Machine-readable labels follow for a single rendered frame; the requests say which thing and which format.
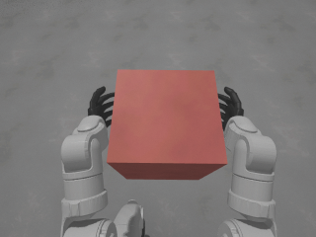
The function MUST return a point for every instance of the robot right forearm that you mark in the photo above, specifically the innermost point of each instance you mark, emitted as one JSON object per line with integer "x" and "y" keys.
{"x": 253, "y": 168}

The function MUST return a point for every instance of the robot left forearm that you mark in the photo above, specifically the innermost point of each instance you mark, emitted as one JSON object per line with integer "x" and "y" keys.
{"x": 82, "y": 171}

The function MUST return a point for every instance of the right robot hand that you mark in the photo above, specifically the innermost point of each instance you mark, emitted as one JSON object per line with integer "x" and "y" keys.
{"x": 233, "y": 108}

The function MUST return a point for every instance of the left robot shin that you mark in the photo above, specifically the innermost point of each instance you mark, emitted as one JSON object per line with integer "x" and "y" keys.
{"x": 132, "y": 201}

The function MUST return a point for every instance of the carton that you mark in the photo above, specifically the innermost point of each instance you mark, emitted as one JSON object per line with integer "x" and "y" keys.
{"x": 166, "y": 125}

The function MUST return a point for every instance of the left robot upper arm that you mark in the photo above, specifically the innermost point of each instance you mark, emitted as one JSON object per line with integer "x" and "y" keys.
{"x": 99, "y": 227}

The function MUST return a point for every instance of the robot left thigh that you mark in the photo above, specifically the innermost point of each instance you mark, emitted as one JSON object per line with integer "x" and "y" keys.
{"x": 130, "y": 220}

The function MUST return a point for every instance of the left robot hand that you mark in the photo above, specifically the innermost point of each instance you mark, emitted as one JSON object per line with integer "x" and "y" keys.
{"x": 97, "y": 108}

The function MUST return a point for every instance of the right robot upper arm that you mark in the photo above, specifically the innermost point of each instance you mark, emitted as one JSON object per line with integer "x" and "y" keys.
{"x": 233, "y": 227}

